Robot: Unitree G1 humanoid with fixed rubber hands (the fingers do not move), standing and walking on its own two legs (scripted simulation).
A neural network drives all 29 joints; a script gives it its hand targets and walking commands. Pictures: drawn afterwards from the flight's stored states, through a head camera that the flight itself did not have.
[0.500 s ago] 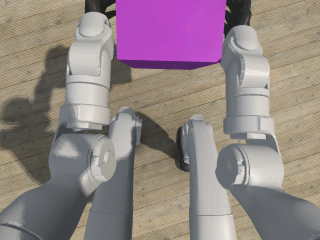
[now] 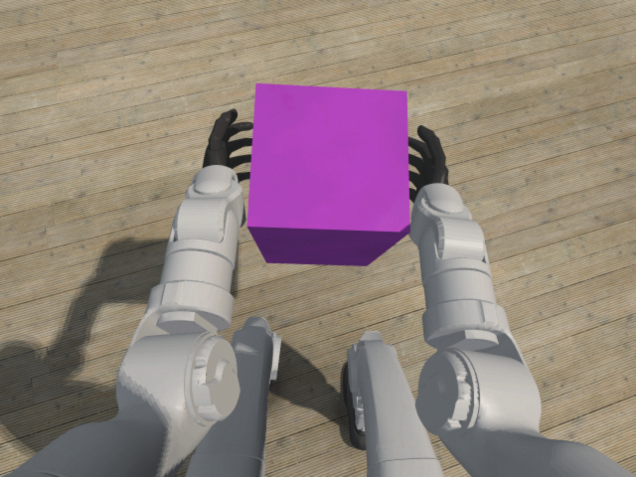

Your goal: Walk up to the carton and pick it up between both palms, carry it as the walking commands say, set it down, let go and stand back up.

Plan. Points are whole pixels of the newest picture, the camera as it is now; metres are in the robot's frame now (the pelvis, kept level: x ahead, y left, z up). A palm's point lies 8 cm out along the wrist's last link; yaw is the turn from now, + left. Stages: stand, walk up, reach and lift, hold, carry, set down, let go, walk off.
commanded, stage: reach and lift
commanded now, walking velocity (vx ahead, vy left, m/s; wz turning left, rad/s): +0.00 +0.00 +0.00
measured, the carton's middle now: (323, 193) +0.46 +0.01 -0.08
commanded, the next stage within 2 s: none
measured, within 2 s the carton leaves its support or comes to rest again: neither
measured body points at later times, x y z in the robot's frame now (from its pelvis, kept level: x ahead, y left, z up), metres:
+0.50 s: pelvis +0.07 +0.00 +0.09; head +0.20 +0.02 +0.52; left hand +0.44 +0.14 +0.04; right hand +0.44 -0.12 +0.04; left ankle +0.13 +0.12 -0.58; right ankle +0.10 -0.14 -0.58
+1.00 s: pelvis +0.09 -0.01 +0.14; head +0.13 +0.01 +0.59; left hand +0.42 +0.14 +0.12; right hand +0.43 -0.12 +0.13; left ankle +0.13 +0.12 -0.58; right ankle +0.10 -0.14 -0.58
